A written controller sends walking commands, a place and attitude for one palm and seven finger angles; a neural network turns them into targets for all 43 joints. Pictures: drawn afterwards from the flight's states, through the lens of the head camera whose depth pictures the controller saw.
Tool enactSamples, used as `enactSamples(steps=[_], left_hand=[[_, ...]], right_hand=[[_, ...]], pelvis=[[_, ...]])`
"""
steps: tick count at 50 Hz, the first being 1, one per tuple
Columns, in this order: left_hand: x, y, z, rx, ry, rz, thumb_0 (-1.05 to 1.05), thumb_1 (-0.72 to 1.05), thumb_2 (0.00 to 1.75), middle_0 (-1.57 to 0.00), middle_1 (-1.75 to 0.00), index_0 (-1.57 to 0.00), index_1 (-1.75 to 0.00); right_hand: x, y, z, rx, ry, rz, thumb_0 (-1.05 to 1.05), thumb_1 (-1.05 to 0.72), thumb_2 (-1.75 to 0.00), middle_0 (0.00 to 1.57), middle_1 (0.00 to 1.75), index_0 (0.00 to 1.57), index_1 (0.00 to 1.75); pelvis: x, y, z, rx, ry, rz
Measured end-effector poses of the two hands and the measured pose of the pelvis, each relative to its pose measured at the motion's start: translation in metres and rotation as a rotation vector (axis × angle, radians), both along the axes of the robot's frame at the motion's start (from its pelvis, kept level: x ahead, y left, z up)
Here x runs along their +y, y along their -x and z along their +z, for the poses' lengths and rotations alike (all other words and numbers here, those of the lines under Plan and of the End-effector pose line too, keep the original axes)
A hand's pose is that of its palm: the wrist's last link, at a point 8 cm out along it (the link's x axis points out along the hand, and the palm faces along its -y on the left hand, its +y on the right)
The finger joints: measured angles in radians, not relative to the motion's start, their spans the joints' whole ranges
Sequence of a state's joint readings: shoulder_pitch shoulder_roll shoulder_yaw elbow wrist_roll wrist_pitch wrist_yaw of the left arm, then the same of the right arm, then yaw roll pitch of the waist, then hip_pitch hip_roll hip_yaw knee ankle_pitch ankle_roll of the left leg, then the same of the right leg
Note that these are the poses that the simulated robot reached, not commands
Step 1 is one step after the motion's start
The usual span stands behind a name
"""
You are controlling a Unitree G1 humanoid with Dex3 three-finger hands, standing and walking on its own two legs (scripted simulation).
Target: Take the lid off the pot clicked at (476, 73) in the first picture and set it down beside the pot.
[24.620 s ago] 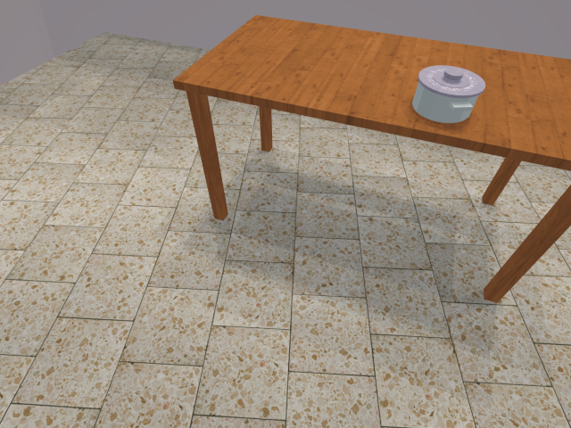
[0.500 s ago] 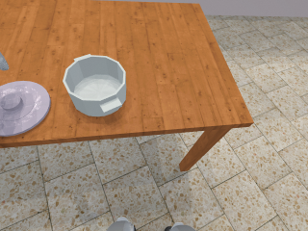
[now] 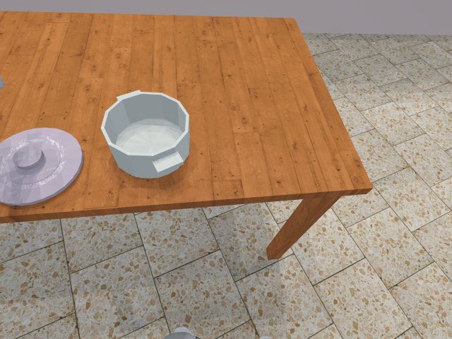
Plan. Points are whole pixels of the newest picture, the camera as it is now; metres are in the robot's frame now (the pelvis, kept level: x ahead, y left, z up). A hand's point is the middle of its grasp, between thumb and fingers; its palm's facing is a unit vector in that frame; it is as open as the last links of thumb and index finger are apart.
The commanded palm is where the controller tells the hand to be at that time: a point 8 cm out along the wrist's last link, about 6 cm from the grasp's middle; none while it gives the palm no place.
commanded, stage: raise the empty hand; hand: left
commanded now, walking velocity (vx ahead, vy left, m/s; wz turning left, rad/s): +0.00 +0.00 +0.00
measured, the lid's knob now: (28, 157) +0.45 +0.37 -0.01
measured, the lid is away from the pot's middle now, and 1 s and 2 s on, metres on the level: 0.23 0.23 0.23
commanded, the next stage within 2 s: draw the hand back to the body in 0.10 s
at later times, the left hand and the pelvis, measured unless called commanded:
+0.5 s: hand out of the picture +0.42 +0.37 +0.14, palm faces -0.35 -0.15 -0.93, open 11.0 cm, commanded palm +0.41 +0.36 +0.21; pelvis -0.01 +0.00 +0.01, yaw +1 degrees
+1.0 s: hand out of the picture +0.41 +0.29 +0.19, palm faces +0.46 -0.85 -0.25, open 10.7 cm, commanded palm +0.34 +0.32 +0.21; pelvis +0.01 -0.03 +0.03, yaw +0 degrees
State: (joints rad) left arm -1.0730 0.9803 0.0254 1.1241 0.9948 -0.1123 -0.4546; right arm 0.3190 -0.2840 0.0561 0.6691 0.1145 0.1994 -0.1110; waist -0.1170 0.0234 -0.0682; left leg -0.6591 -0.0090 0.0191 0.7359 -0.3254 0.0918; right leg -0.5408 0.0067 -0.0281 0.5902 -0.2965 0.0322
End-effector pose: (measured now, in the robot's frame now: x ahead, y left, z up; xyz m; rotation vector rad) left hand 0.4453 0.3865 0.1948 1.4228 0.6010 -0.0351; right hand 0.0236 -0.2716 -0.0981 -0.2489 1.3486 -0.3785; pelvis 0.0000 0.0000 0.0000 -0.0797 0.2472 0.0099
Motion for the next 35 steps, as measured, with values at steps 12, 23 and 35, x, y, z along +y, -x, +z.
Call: enactSamples(steps=[12,23,35], left_hand=[[-0.001,0.008,0.011,-0.006,-0.004,0.006,0.0,0.06,0.52,-0.32,-0.94,-0.32,-0.94],[-0.012,0.022,0.007,-0.024,-0.017,-0.042,0.0,0.06,0.52,-0.33,-0.94,-0.32,-0.94],[-0.023,0.048,0.003,-0.058,-0.02,-0.075,0.0,0.06,0.52,-0.33,-0.94,-0.32,-0.94]], right_hand=[[0.003,-0.009,0.001,-0.026,-0.022,0.023,0.0,-0.9,-0.9,0.2,0.3,0.2,0.3],[0.005,-0.019,0.001,-0.051,-0.05,0.045,0.01,-0.9,-0.9,0.2,0.3,0.2,0.3],[0.011,-0.051,0.006,-0.136,-0.094,0.099,0.01,-0.9,-0.9,0.2,0.3,0.2,0.3]], pelvis=[[0.0,0.003,0.003,-0.02,-0.005,0.007],[0.0,0.007,0.006,-0.046,-0.013,0.017],[-0.003,0.009,0.011,-0.087,-0.024,0.025]])
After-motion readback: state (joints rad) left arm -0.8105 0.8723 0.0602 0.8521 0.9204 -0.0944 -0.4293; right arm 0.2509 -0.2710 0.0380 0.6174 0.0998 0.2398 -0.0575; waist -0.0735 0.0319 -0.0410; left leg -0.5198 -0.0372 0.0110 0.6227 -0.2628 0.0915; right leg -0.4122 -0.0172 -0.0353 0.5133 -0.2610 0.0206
